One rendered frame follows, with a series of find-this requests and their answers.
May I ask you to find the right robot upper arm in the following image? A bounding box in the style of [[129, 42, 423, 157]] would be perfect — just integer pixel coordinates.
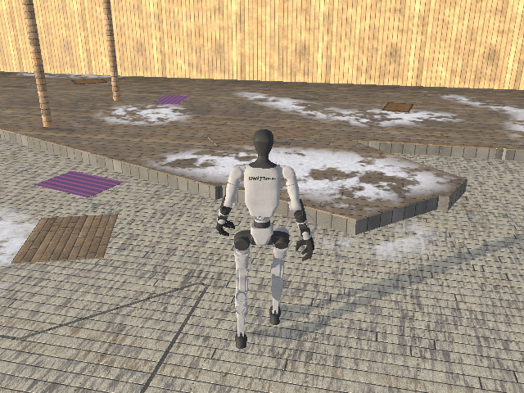
[[280, 165, 301, 211]]

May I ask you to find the right robot hand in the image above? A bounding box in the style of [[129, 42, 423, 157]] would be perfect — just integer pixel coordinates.
[[296, 237, 314, 261]]

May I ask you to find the left robot upper arm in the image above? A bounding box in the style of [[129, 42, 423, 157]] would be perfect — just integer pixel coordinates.
[[224, 164, 246, 208]]

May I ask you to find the left robot hand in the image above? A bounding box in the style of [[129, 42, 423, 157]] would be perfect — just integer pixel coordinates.
[[216, 221, 235, 236]]

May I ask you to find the left robot thigh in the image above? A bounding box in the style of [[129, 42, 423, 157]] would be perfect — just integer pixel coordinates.
[[234, 230, 251, 292]]

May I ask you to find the robot head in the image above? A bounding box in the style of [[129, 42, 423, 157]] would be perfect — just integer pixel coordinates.
[[249, 129, 277, 169]]

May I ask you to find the left robot forearm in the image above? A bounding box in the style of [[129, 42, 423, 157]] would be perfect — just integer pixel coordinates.
[[217, 195, 232, 224]]

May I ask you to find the right robot forearm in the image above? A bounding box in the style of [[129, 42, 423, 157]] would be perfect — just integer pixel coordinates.
[[294, 199, 312, 240]]

